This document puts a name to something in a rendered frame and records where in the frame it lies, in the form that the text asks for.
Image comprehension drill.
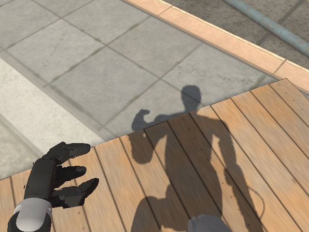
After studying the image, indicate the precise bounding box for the left robot forearm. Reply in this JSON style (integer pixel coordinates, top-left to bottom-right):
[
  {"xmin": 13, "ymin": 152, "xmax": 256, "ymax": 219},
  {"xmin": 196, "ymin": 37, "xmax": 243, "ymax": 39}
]
[{"xmin": 7, "ymin": 197, "xmax": 52, "ymax": 232}]

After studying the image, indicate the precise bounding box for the robot left hand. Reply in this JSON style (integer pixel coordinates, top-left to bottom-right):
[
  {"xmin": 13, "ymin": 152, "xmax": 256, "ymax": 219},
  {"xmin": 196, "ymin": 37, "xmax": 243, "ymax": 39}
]
[{"xmin": 23, "ymin": 141, "xmax": 99, "ymax": 209}]

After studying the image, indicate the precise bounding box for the robot right thigh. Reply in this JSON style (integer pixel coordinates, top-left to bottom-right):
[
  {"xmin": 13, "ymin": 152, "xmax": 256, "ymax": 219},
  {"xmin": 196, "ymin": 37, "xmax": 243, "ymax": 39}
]
[{"xmin": 187, "ymin": 215, "xmax": 232, "ymax": 232}]

